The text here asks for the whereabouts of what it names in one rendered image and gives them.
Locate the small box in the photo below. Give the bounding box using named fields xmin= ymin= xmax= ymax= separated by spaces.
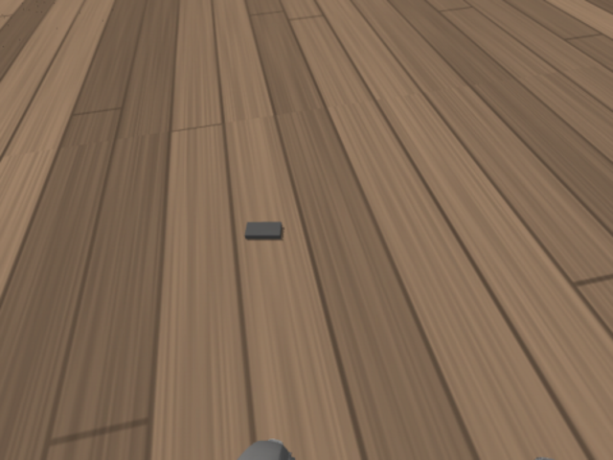
xmin=245 ymin=222 xmax=282 ymax=240

